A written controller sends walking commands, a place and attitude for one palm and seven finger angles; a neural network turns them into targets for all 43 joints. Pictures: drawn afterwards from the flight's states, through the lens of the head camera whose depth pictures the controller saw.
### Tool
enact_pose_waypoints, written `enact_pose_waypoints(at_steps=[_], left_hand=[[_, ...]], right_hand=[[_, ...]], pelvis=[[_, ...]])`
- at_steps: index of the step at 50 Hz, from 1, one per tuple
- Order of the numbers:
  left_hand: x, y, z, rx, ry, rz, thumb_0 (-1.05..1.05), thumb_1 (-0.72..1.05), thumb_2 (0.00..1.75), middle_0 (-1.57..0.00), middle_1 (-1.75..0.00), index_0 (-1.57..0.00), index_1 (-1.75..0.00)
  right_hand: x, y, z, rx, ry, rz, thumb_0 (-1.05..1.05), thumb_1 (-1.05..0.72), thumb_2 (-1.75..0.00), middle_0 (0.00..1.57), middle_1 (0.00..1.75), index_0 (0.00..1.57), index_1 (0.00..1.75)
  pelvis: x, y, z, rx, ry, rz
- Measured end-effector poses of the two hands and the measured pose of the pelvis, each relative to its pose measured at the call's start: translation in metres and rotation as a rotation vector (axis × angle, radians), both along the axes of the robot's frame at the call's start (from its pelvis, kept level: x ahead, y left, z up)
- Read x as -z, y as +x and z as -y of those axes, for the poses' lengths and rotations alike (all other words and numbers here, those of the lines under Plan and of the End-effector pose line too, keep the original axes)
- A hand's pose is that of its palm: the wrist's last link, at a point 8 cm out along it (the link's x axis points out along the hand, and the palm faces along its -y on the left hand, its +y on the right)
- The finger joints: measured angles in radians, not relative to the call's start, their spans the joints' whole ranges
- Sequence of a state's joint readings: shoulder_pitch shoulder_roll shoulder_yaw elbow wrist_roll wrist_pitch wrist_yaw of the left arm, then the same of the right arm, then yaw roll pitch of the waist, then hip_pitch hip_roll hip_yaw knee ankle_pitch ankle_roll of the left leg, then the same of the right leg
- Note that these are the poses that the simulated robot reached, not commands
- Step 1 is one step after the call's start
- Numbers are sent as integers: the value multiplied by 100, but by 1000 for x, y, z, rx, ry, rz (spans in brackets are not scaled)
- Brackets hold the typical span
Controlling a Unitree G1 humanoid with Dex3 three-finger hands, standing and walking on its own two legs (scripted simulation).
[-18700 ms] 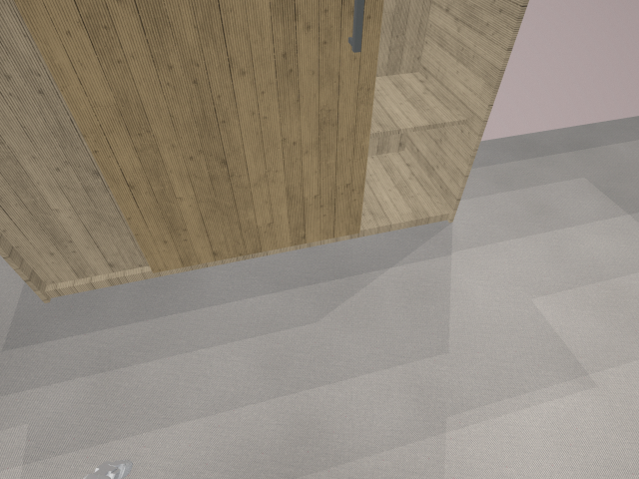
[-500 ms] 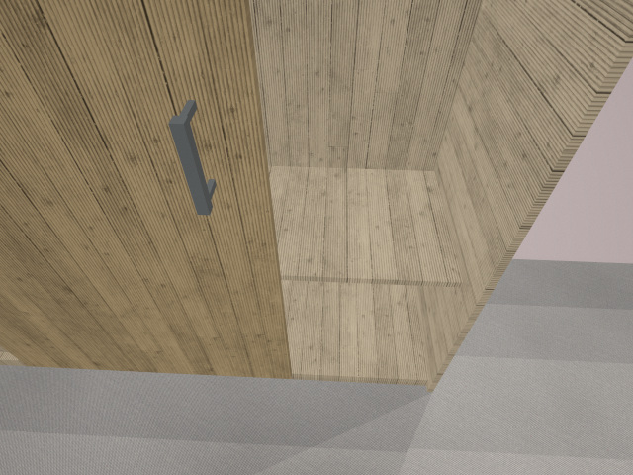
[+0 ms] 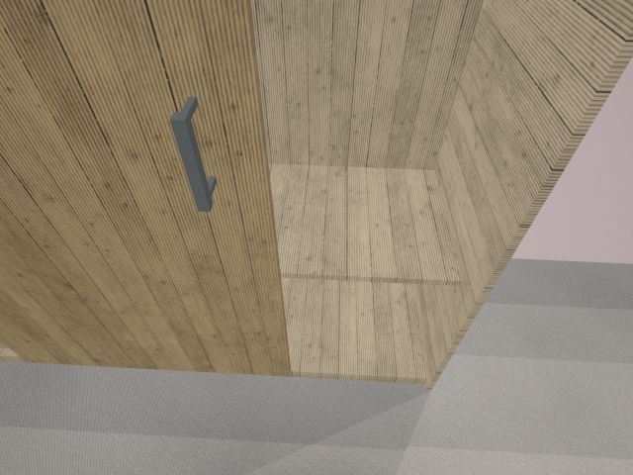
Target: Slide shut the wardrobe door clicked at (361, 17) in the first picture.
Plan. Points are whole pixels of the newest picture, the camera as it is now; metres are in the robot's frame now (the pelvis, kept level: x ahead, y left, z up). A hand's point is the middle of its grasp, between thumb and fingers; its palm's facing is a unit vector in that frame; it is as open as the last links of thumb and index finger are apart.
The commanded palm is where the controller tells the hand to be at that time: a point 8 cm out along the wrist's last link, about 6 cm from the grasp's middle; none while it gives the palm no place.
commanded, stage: look again from close up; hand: left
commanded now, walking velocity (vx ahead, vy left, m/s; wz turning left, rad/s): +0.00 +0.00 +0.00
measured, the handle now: (198, 157) +0.50 +0.22 +0.14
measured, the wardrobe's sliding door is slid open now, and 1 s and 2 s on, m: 0.44 0.44 0.44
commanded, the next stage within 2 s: raise the hand with hooked fingers in 0.62 s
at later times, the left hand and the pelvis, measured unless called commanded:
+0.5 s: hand out of the picture -0.03 +0.15 -0.18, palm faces +0.08 -0.99 -0.14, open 7.4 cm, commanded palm none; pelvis +0.00 +0.00 +0.00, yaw +0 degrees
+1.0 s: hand (200, 393) +0.21 +0.16 +0.02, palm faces +0.10 -0.99 -0.05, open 7.8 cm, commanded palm +0.12 +0.23 -0.03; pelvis -0.02 +0.02 -0.02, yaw +0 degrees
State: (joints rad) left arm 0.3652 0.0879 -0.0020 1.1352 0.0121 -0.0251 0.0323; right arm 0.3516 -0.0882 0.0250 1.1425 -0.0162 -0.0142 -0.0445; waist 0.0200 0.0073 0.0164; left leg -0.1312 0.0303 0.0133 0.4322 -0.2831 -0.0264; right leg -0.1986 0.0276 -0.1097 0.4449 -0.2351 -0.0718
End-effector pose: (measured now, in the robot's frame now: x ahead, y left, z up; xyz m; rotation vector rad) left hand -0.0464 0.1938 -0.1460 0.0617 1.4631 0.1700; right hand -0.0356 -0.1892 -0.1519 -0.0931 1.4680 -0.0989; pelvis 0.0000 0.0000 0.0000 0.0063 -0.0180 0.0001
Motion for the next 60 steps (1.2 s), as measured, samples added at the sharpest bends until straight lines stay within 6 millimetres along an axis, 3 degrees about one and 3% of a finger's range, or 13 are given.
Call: enact_pose_waypoints(at_steps=[37,39,42,44,46,48,51,53,55,60], left_hand=[[1,6,-3,6,5,8,1,91,90,-20,-29,-20,-29],[-12,25,-14,-14,46,111,4,93,90,-20,-30,-20,-30],[-50,65,-51,-48,192,366,10,98,89,-20,-31,-21,-31],[-84,106,-61,-31,232,589,10,96,88,-20,-32,-20,-32],[-120,152,-55,13,221,845,9,92,87,-20,-34,-20,-34],[-152,194,-37,70,154,1100,7,87,85,-19,-36,-20,-36],[-181,235,-6,122,-25,1419,5,79,83,-20,-40,-20,-40],[-181,241,4,141,-134,1536,3,73,81,-20,-43,-21,-43],[-169,234,4,151,-170,1544,2,68,79,-21,-45,-22,-45],[-128,182,-33,116,-52,1299,2,55,74,-23,-53,-23,-53]], right_hand=[[0,9,-2,3,-3,14,0,-91,-90,20,30,19,30],[-1,17,6,-11,-37,91,1,-92,-90,20,30,20,30],[-5,39,27,28,-96,284,3,-94,-90,21,30,20,30],[-10,62,39,34,-132,427,3,-94,-90,20,30,20,30],[-19,91,48,23,-167,579,3,-93,-90,20,30,20,30],[-32,120,54,1,-195,724,3,-93,-90,20,30,19,30],[-59,158,58,-39,-222,892,2,-92,-90,20,30,19,30],[-76,179,56,-71,-228,966,2,-92,-90,20,30,19,30],[-89,196,53,-103,-232,1013,1,-92,-90,20,30,19,30],[-102,231,31,-175,-195,1057,1,-91,-90,20,30,19,30]], pelvis=[[0,4,-4,6,-6,-5],[3,1,-7,20,-11,-1],[5,-1,-12,7,-7,-8],[7,-4,-16,1,-4,-13],[11,-7,-20,-2,-3,-25],[16,-12,-23,-4,0,-44],[25,-18,-23,9,8,-86],[32,-20,-22,21,12,-105],[38,-21,-20,29,14,-109],[45,-22,-24,20,2,-105]])
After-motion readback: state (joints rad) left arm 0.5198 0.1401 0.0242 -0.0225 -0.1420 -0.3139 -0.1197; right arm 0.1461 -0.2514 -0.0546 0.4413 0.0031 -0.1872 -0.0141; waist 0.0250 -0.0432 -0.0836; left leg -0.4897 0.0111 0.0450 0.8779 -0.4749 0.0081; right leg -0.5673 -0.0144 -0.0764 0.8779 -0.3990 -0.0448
